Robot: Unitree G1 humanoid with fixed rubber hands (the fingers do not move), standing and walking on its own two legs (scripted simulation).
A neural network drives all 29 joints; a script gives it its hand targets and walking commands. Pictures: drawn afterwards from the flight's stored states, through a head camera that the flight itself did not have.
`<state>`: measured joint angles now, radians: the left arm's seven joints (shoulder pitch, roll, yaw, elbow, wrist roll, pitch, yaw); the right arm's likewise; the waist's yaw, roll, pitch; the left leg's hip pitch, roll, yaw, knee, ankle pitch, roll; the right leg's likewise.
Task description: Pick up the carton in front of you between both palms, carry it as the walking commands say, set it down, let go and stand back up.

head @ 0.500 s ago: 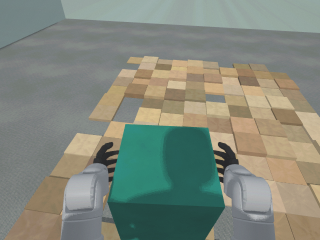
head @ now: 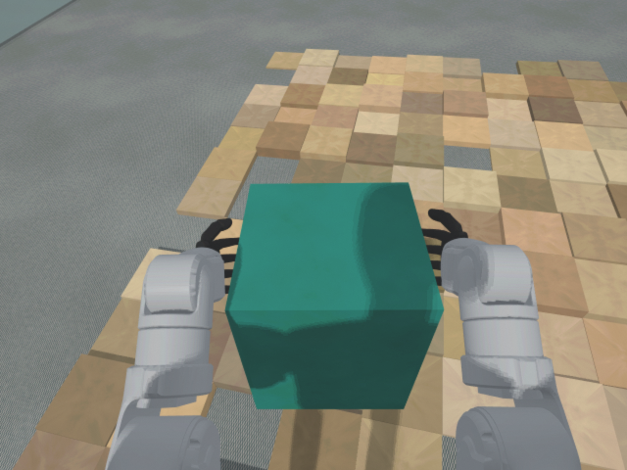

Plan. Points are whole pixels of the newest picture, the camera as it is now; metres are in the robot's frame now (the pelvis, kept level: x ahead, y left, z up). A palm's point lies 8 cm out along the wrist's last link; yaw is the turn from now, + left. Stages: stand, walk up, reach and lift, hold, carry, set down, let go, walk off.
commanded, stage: carry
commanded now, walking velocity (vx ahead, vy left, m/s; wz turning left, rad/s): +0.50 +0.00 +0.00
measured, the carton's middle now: (329, 300) +0.35 +0.00 +0.02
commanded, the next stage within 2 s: none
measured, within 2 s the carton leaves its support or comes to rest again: neither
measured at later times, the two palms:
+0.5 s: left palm (269, 105) +0.69 +0.10 +0.11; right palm (445, 107) +0.66 -0.20 +0.12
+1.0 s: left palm (294, 34) +0.98 +0.07 +0.12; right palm (428, 26) +0.99 -0.23 +0.11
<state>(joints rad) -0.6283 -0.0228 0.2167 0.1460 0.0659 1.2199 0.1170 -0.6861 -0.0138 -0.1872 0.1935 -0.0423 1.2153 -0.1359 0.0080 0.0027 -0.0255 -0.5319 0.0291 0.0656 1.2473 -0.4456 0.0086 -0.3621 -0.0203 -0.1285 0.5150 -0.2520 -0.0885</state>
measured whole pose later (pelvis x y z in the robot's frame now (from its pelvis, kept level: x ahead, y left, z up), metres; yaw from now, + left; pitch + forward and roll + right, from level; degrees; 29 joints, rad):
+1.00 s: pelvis +0.63 -0.08 +0.01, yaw -2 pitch +6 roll +1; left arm -0.61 -0.03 0.21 0.01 0.03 1.20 0.15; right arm -0.65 0.03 -0.21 0.01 -0.08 1.21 -0.13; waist 0.07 0.02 0.00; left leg -0.72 0.04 0.07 0.85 -0.33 0.02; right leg -0.21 0.02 -0.08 0.43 -0.51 -0.07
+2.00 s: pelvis +1.30 -0.15 +0.02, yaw -2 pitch +6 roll -1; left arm -0.73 0.04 0.19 0.17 0.03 1.23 0.13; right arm -0.64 0.06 -0.23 0.08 -0.12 1.20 -0.12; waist -0.01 -0.04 -0.05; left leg -0.34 -0.06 -0.07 0.42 -0.44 0.29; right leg -0.49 0.03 -0.02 0.97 -0.43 -0.01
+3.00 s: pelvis +1.96 -0.33 +0.01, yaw -5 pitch +6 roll -3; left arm -0.50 -0.18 0.23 -0.27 0.19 1.28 0.10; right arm -0.55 0.07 -0.26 -0.21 -0.05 1.27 -0.10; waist -0.07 0.05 -0.11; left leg -0.31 -0.01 -0.03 0.85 -0.33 0.02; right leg -0.38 0.01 -0.09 0.41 -0.10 -0.03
